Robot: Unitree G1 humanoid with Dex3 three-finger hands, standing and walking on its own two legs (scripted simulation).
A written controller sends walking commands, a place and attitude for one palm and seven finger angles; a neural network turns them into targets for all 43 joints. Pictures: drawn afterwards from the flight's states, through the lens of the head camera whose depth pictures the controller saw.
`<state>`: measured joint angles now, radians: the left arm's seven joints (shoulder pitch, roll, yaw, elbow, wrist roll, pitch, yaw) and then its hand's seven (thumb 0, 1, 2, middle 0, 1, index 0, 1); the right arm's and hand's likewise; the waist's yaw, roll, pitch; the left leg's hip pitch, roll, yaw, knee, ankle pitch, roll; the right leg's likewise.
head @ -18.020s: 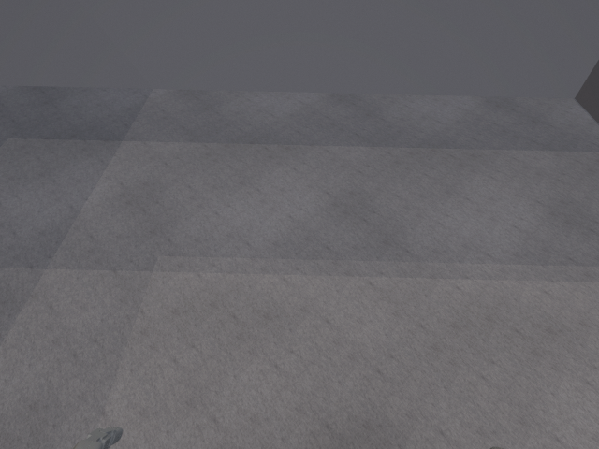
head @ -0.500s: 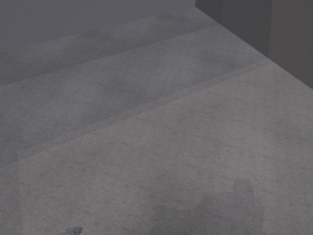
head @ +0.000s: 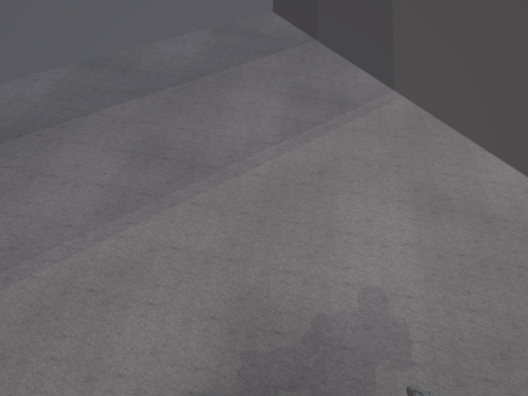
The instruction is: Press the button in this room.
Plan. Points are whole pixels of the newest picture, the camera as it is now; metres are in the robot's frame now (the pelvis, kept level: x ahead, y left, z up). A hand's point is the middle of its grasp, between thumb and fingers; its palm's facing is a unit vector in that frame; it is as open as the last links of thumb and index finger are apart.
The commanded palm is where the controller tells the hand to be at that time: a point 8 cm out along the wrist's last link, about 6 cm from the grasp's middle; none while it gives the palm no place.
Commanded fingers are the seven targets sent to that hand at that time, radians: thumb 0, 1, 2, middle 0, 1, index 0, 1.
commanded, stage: turn or walk to find it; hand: left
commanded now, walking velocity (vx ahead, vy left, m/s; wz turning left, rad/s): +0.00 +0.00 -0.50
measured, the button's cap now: out of the picture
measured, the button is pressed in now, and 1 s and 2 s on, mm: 0 0 0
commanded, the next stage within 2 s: none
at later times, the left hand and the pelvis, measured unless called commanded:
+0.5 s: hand out of the picture +0.13 +0.15 -0.15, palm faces -0.28 -0.92 -0.28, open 7.4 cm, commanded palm none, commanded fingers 0.00 0.90 0.90 -0.20 -0.30 -0.20 -0.30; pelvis -0.03 -0.02 -0.01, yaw -17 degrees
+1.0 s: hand out of the picture +0.10 +0.15 -0.17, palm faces -0.39 -0.90 -0.20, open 7.4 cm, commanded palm none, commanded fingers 0.00 0.90 0.90 -0.20 -0.30 -0.20 -0.30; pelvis -0.02 -0.01 +0.00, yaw -29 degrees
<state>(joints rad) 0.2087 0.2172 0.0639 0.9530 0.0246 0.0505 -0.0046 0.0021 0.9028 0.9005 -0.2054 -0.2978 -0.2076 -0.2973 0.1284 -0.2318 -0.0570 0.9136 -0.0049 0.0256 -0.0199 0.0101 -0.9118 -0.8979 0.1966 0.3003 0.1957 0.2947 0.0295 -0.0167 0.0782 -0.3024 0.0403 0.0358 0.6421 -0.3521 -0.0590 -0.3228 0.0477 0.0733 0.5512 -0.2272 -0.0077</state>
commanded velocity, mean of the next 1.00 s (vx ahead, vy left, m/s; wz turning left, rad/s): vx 0.09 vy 0.00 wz -0.50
